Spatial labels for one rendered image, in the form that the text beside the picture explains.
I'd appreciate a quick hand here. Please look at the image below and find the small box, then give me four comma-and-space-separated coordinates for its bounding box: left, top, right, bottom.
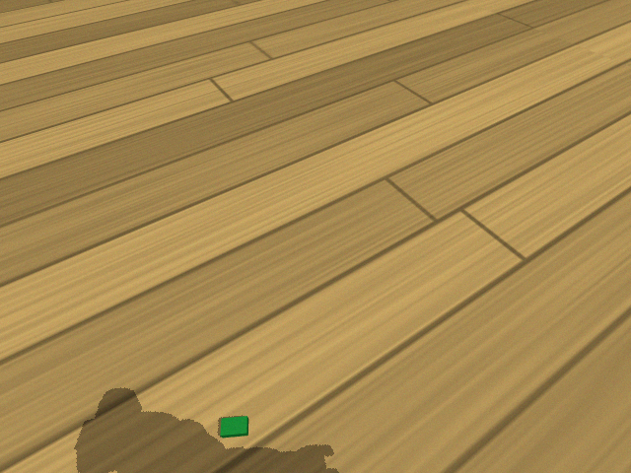
220, 416, 248, 438

